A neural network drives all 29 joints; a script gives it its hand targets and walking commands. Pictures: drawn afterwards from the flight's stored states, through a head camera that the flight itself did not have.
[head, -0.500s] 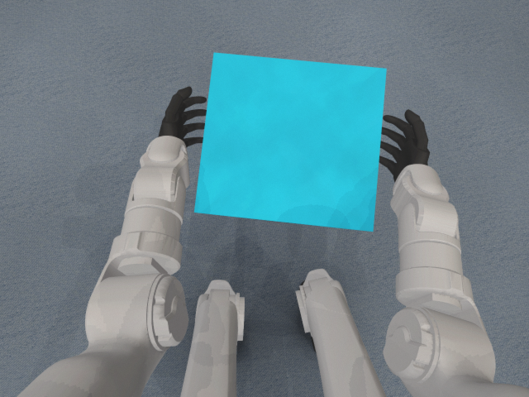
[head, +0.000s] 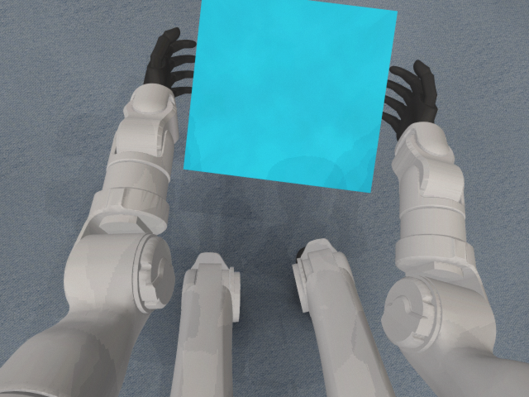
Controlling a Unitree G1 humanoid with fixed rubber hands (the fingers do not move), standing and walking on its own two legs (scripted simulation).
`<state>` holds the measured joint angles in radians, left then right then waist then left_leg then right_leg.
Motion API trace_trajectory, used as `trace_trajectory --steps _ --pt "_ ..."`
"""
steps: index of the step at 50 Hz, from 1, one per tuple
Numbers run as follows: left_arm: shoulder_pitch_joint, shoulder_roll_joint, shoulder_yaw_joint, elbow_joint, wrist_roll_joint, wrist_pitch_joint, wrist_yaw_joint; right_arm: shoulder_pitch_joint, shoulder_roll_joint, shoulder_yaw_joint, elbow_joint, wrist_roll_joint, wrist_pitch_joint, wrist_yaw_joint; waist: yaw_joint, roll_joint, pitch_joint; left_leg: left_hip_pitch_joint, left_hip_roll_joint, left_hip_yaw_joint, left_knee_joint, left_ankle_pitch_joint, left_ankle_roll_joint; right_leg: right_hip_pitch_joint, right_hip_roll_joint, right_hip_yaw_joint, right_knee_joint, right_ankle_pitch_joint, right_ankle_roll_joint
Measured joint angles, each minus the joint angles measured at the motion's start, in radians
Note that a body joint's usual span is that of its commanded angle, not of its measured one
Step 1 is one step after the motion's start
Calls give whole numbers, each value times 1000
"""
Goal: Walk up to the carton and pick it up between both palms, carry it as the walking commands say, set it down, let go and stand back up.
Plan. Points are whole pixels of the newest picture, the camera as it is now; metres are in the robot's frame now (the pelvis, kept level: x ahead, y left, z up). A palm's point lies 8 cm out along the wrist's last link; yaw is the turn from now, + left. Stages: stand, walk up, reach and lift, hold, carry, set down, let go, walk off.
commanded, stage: set down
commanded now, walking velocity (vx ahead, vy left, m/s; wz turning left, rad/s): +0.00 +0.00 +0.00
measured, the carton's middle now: (284, 106) +0.52 -0.05 -0.20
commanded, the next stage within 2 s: none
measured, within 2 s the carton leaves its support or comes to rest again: rests again in 2.00 s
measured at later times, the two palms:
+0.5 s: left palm (176, 93) +0.56 +0.12 -0.20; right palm (386, 127) +0.48 -0.22 -0.19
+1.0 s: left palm (184, 101) +0.57 +0.12 -0.27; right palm (369, 131) +0.49 -0.22 -0.26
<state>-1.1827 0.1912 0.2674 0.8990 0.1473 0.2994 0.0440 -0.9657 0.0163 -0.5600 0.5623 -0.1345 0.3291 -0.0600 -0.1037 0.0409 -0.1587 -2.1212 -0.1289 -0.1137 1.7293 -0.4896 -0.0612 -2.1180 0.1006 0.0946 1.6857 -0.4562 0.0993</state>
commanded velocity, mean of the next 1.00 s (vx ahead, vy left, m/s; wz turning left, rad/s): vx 0.00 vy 0.00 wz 0.00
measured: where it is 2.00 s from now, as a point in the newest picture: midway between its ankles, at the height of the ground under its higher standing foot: (266, 310)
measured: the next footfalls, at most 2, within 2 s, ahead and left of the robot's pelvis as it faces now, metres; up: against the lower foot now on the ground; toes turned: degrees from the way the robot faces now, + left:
none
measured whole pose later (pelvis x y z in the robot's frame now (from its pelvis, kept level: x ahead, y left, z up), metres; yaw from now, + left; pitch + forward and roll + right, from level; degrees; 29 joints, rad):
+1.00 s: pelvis +0.00 +0.00 -0.10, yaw -1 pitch +45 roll -3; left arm -1.48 0.36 0.06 1.13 -0.01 0.20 0.08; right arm -1.21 -0.10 -0.49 0.76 -0.04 0.23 -0.08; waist -0.12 0.02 0.19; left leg -2.30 -0.12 -0.07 2.11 -0.60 -0.05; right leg -2.29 0.07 0.06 2.06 -0.56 0.10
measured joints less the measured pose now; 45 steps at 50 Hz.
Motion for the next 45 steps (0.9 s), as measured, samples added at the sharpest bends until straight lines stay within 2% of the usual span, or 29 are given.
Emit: trace_trajectory --steps 24,45 --pt "-180 90 -84 86 -65 -17 23 -142 -49 9 45 42 -21 -14 -12 -6 135 -176 -18 8 203 -27 -9 -174 5 -10 202 -29 13" --pt "-286 155 -174 214 -132 -78 29 -231 -111 56 171 88 -84 -25 -21 -13 309 -186 -4 32 352 -87 8 -182 -17 -27 348 -86 7"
